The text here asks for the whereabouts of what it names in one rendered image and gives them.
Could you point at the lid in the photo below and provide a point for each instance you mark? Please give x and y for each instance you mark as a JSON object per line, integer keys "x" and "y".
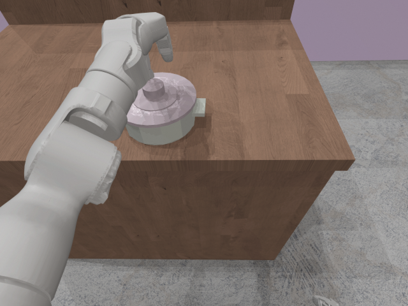
{"x": 178, "y": 101}

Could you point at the robot left hand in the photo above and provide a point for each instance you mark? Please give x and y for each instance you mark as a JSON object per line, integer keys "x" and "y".
{"x": 161, "y": 36}

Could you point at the table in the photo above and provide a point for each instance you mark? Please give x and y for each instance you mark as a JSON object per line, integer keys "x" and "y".
{"x": 239, "y": 183}

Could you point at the left robot forearm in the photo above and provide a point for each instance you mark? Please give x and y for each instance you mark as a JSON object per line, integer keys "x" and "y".
{"x": 110, "y": 86}

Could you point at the robot left upper arm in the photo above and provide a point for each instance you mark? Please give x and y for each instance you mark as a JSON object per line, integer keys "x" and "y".
{"x": 37, "y": 226}

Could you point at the knob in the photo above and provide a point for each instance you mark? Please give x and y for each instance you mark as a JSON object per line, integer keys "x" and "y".
{"x": 154, "y": 88}

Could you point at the pot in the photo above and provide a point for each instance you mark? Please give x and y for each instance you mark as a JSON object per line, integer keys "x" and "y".
{"x": 171, "y": 133}

